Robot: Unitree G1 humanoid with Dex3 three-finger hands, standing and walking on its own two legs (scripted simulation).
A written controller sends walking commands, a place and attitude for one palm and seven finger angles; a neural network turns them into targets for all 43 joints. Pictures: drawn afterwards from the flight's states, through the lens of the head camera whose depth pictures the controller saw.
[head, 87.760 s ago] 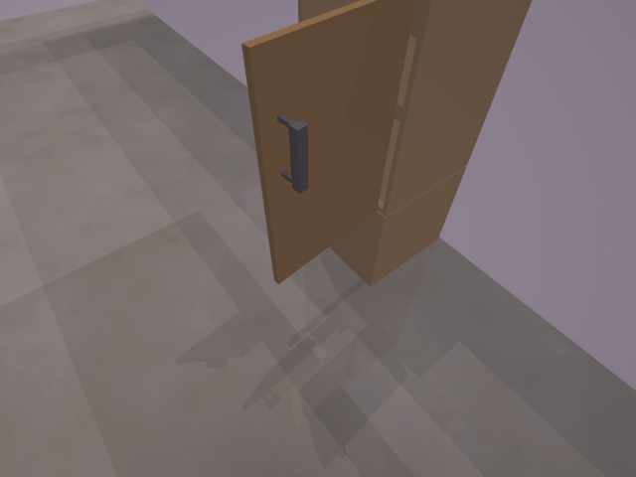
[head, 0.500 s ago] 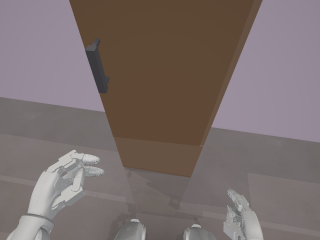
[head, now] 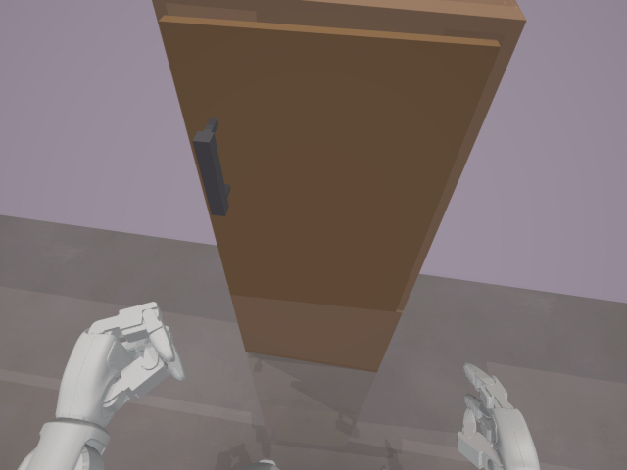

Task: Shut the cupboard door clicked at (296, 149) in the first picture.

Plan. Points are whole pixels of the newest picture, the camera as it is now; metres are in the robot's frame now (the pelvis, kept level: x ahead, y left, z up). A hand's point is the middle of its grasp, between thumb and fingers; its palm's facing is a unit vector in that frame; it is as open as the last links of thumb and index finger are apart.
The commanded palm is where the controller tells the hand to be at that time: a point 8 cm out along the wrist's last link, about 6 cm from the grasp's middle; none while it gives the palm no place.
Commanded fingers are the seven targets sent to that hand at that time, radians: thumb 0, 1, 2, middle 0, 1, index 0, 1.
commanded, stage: raise the hand and make a fist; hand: left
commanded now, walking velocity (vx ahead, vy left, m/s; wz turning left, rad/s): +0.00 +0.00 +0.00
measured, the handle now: (216, 168) +0.49 +0.19 +0.11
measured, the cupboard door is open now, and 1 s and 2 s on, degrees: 3 3 3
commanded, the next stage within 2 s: bring the fist close to the handle in 0.70 s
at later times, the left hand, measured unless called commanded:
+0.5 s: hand (178, 333) +0.24 +0.16 +0.11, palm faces -0.02 -1.00 -0.06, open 3.1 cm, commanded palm +0.21 +0.22 +0.11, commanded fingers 0.00 0.90 0.90 -1.30 -1.50 -1.30 -1.50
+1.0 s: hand (188, 318) +0.25 +0.16 +0.11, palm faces -0.02 -1.00 -0.05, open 3.1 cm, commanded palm +0.23 +0.21 +0.11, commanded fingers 0.00 0.90 0.90 -1.30 -1.50 -1.30 -1.50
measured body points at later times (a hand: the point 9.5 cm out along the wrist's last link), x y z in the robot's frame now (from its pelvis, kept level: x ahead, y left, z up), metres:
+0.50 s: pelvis +0.01 -0.02 +0.02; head +0.02 -0.03 +0.47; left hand +0.23 +0.22 +0.11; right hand +0.17 -0.26 -0.05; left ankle +0.01 +0.09 -0.69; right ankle +0.02 -0.12 -0.69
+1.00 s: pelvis +0.01 -0.03 +0.02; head +0.03 -0.04 +0.47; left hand +0.25 +0.21 +0.12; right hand +0.19 -0.26 -0.05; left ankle +0.01 +0.09 -0.69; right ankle +0.02 -0.12 -0.69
